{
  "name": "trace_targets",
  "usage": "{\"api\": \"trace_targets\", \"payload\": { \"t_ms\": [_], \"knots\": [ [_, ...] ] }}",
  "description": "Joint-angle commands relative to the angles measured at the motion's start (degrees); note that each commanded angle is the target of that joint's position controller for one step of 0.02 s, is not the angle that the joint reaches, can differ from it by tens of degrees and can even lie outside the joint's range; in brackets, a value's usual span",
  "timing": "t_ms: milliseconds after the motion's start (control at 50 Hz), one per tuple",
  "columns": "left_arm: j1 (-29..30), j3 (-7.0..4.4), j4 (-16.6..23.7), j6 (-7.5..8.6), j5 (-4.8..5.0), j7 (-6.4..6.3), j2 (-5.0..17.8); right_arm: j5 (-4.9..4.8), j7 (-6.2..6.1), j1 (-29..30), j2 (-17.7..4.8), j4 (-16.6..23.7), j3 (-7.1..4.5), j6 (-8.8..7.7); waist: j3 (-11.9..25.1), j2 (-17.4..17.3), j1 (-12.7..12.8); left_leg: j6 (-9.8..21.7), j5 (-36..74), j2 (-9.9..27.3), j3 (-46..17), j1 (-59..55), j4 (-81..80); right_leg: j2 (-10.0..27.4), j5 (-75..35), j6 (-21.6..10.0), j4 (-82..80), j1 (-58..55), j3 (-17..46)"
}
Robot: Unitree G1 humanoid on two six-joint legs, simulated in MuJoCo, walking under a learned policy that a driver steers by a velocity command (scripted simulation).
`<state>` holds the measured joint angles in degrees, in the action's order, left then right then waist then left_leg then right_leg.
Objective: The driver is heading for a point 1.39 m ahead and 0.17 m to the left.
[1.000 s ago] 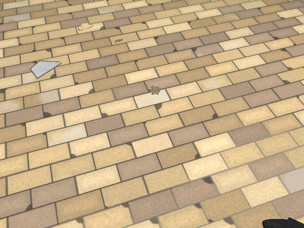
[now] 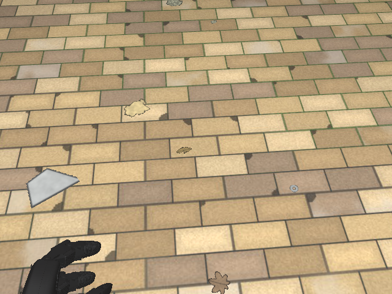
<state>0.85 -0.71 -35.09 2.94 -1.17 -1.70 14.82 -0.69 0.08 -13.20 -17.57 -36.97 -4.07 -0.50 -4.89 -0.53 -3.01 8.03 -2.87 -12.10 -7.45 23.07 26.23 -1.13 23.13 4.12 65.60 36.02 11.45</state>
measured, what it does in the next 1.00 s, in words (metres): walks ahead, turning left: right foot, then left foot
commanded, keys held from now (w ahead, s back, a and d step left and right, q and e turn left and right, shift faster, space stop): q+shift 0.24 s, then shift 0.76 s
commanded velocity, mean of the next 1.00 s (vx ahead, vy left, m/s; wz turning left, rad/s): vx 0.03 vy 0.00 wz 0.45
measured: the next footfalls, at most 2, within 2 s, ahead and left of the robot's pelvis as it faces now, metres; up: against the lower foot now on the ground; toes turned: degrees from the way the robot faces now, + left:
right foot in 0.28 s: +0.24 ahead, -0.16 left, +0.00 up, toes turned +27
left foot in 0.68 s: +0.07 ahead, +0.04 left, +0.00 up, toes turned +22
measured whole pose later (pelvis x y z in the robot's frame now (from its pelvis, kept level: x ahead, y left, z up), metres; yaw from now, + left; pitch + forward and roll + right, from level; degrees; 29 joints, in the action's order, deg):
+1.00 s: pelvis +0.11 -0.06 +0.01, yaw +25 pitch -1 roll +0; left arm -12.1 -2.5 -46.4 0.5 -0.8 -1.1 14.5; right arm 1.0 -0.4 -13.8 -11.6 -41.8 -0.4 -0.5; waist -0.6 0.2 1.4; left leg 1.6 -19.2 -2.3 -3.0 9.9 30.1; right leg 1.1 11.2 2.7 28.0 16.1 2.9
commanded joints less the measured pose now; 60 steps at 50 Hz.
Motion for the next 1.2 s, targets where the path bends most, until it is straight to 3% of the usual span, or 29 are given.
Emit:
{"api": "trace_targets", "payload": {
  "t_ms": [20,60,120,180,240,260,280,300,320,340,360,380,440,560,600,640,660,680,700,720,740,760,780,840,980,1200],
  "knots": [
    [-6.12,-2.35,1.33,-0.68,0.49,-0.81,5.22,-0.77,-2.57,0.61,-10.18,4.97,-3.34,1.15,15.27,0.21,3.95,5.01,23.50,13.38,-18.27,-9.70,-3.91,-2.91,-6.52,2.08,-9.95,-3.45,-2.69],
    [-3.86,-2.66,1.42,-0.99,1.16,-0.79,5.58,-1.33,-3.55,1.48,-10.18,5.97,-3.58,2.60,15.90,-2.62,3.15,1.96,14.18,12.40,-19.44,-11.12,-3.54,-3.47,-10.43,2.17,-14.49,-3.18,-1.70],
    [-0.09,-3.18,1.82,-0.67,1.28,-0.57,5.87,-0.97,-3.77,1.64,-9.27,7.01,-3.63,3.64,12.72,-6.59,1.48,0.61,2.16,11.45,-22.68,-10.86,-4.06,-4.08,-11.98,1.65,-20.70,-3.72,-0.76],
    [1.65,-3.80,1.88,0.59,1.25,0.06,6.72,-0.53,-3.43,1.70,-8.63,7.90,-3.75,3.82,11.26,-8.87,0.52,1.04,1.77,11.80,-26.70,-12.43,-1.99,-4.33,-11.27,0.77,-28.12,-6.61,0.32],
    [-2.20,-5.00,-0.03,1.53,1.59,0.90,8.25,-0.93,-2.86,4.16,-8.11,9.37,-3.60,3.80,11.34,-9.54,2.40,-0.74,-0.09,10.08,-29.14,-10.70,2.15,-3.19,-15.88,-0.87,-41.56,-17.31,-0.30],
    [-4.27,-5.27,-1.05,1.51,1.45,1.02,8.52,-1.10,-2.57,3.18,-6.23,9.23,-2.89,3.83,12.69,-5.64,2.67,-2.55,-13.04,7.42,-25.73,-8.01,7.99,1.15,-23.26,-2.98,-47.14,-24.32,0.29],
    [-3.22,-5.56,0.08,0.75,0.47,0.76,11.03,-0.39,-2.26,-2.52,-2.36,8.31,-1.64,3.81,15.98,5.05,-0.69,-5.05,-32.10,2.25,-17.47,-0.68,20.16,13.43,-31.83,-8.84,-44.89,-33.81,10.24],
    [-4.90,-5.77,0.60,-0.18,-1.82,0.87,12.40,-0.54,-1.86,-1.97,-6.01,10.01,-2.35,3.30,13.90,14.43,-0.53,-7.93,-38.15,-1.54,-9.27,7.99,31.31,21.49,-37.95,-17.79,-46.71,-32.31,21.59],
    [-5.90,-5.80,0.78,-0.28,-1.39,0.63,10.69,0.33,-1.45,-3.36,-10.75,8.91,-3.44,2.63,14.11,13.06,-0.39,-10.91,-34.89,2.76,-7.90,9.71,40.69,24.03,-36.83,-21.38,-45.98,-30.56,25.05],
    [-3.84,-5.30,1.37,-0.62,-0.57,0.33,9.03,-0.29,-1.43,-2.70,-12.58,7.27,-3.94,2.85,12.06,10.84,-0.01,-11.93,-29.99,5.09,-5.83,11.59,44.99,21.56,-29.51,-20.41,-45.42,-28.75,20.15],
    [-3.38,-4.62,1.96,-1.33,0.04,0.01,7.30,-0.23,-1.92,-1.86,-12.09,5.54,-3.79,3.50,10.48,6.35,1.08,-12.50,-26.05,6.28,-4.86,11.03,47.69,16.70,-22.85,-17.35,-45.30,-26.51,14.49],
    [-3.17,-4.22,2.05,-1.92,0.55,-0.23,7.46,0.01,-2.16,-1.18,-10.17,5.52,-3.11,3.89,8.71,4.64,1.48,-12.75,-23.68,5.75,-3.33,11.03,50.09,14.19,-21.67,-15.90,-45.91,-24.00,11.40],
    [-5.47,-3.83,0.74,-2.89,0.17,-0.36,7.91,-0.26,-2.05,0.62,-5.61,6.18,-1.30,3.41,7.95,6.78,2.60,-13.39,-21.49,6.32,1.33,9.24,44.79,9.88,-23.68,-15.19,-47.27,-23.75,4.40],
    [-8.31,-4.45,-1.03,-3.77,0.96,0.01,9.55,0.01,-1.67,2.35,-3.66,5.20,0.04,2.51,10.06,13.05,4.99,-12.64,-23.18,10.91,5.19,-0.83,20.07,11.83,-18.12,-16.86,-47.60,-26.93,4.63],
    [-9.85,-4.39,-1.87,-4.04,1.34,-0.02,9.73,-0.11,-1.31,1.54,-4.10,4.01,-0.11,2.36,9.98,13.04,5.28,-11.49,-20.37,10.88,5.90,-4.20,12.23,12.80,-18.23,-16.97,-46.62,-26.95,5.73],
    [-10.56,-4.07,-2.80,-4.19,2.24,-0.10,9.31,0.11,-0.84,-1.60,-2.99,1.84,0.01,2.14,9.50,11.54,3.25,-8.93,-11.62,9.84,7.35,-11.41,-1.40,11.93,-19.19,-15.13,-44.55,-23.85,4.57],
    [-13.14,-3.84,-3.92,-3.86,2.51,-0.06,8.59,0.64,-0.76,-1.67,-3.52,1.74,0.03,2.03,9.36,9.97,3.28,-6.90,-7.82,10.78,5.51,-15.95,-5.47,10.81,-18.49,-12.48,-43.43,-20.42,3.33],
    [-14.04,-3.26,-4.00,-3.17,1.60,0.27,6.71,1.48,-0.92,-2.18,-6.01,2.28,-0.23,2.03,10.82,3.30,3.82,-4.50,-3.44,17.49,-1.60,-21.57,-5.64,8.25,-13.47,-8.55,-37.84,-15.05,-0.59],
    [-13.66,-2.28,-2.49,-2.04,0.46,0.69,2.84,2.56,-0.80,0.03,-9.11,1.69,-0.90,2.07,9.91,-11.10,6.25,0.46,-0.33,24.90,-8.81,-16.06,-5.25,1.32,-4.02,-4.53,-35.13,-12.28,-9.24],
    [-9.48,-2.74,-2.20,-1.61,-0.13,0.58,5.21,3.11,-0.47,2.44,-4.25,2.59,0.31,1.48,8.32,-9.85,3.69,2.79,-6.19,26.05,-10.12,-9.61,-7.87,2.50,-2.34,-2.46,-34.66,-16.25,-8.95],
    [-8.43,-2.93,-2.62,-1.50,0.01,0.76,5.30,3.22,-0.36,4.30,-1.61,2.33,1.24,0.81,6.82,-8.07,4.38,0.69,-11.28,22.92,-7.67,-8.15,-7.69,2.73,-7.20,-2.07,-36.10,-19.07,-8.48],
    [-8.19,-2.75,-3.38,-1.67,-0.27,0.68,4.39,2.83,-0.35,3.64,-2.09,1.63,1.08,0.29,6.36,-7.76,4.08,-1.68,-14.27,20.01,-5.34,-7.61,-6.81,2.47,-11.75,-1.66,-37.39,-20.87,-8.65],
    [-8.79,-2.90,-3.76,-1.95,-0.55,0.59,4.95,2.36,-0.30,2.84,-2.69,1.07,0.97,-0.22,5.29,-8.36,3.60,-2.75,-15.38,19.24,-4.96,-6.59,-6.94,2.69,-14.25,-1.42,-38.00,-21.77,-8.07],
    [-11.15,-3.07,-5.24,-2.09,0.23,0.69,5.75,2.29,-0.40,0.74,-1.48,-0.04,1.63,-0.59,2.81,-5.61,4.12,-4.43,-18.24,17.22,-3.67,-3.49,-7.53,3.28,-14.85,-2.29,-38.88,-23.80,-7.34],
    [-11.86,-3.06,-8.41,-1.61,0.43,0.35,5.23,1.52,-0.74,-0.76,-1.44,-1.61,1.51,-0.78,4.39,-0.38,3.91,-4.42,-9.15,15.58,-1.76,-6.64,-4.52,3.72,-19.10,-2.35,-39.03,-25.24,-6.98],
    [-11.38,-3.15,-12.72,-2.39,1.00,-0.59,5.26,1.13,-0.98,-3.09,-0.52,-5.35,1.13,-0.57,6.06,0.30,3.70,-5.36,-1.24,13.69,1.00,-8.37,-2.45,3.88,-23.66,-3.26,-37.21,-27.47,-7.08]
  ]
}}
